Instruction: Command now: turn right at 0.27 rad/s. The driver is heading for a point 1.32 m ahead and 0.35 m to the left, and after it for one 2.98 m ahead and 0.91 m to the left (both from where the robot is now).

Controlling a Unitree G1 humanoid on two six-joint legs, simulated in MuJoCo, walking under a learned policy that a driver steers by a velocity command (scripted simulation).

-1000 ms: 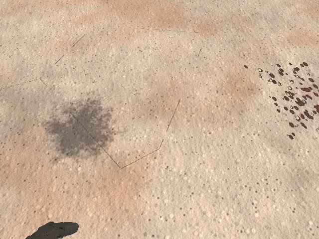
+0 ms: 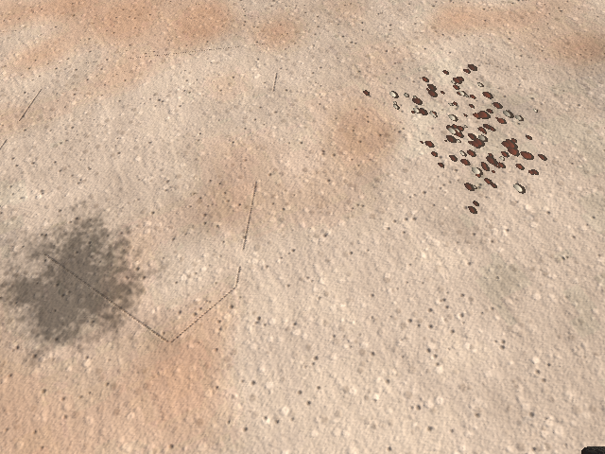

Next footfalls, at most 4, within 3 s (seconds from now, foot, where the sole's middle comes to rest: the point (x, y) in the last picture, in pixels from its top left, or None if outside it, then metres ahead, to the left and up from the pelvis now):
0.40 left None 0.03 0.15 -0.78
0.94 right None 0.17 -0.03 -0.78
1.34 left None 0.17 0.20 -0.78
1.72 right None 0.34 -0.09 -0.78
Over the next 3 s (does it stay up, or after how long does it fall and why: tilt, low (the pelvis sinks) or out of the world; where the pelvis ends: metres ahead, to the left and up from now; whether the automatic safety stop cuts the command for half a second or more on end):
stays up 1.19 0.42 -0.01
